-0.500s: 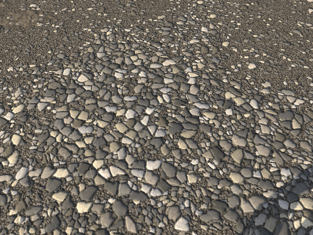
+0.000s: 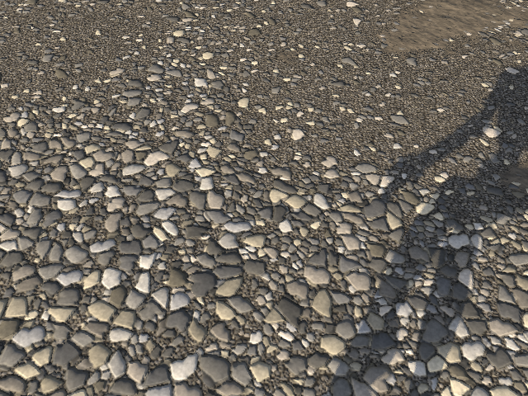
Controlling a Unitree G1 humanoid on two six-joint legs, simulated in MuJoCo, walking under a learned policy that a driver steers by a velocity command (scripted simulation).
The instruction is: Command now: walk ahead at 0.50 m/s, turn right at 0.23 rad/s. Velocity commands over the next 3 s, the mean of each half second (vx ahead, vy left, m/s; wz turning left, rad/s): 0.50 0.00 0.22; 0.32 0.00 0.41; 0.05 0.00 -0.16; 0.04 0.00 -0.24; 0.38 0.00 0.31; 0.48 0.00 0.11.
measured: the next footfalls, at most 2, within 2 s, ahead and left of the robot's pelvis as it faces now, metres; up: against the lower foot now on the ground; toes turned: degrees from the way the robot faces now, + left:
right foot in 0.22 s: +0.26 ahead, -0.16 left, +0.00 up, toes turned +1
left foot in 0.74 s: +0.49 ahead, +0.17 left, +0.00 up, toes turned +23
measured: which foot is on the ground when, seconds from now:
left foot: down 0.00-0.22, up 0.24-0.72, down 0.74-1.00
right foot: up 0.00-0.20, down 0.22-0.74, up 0.76-1.00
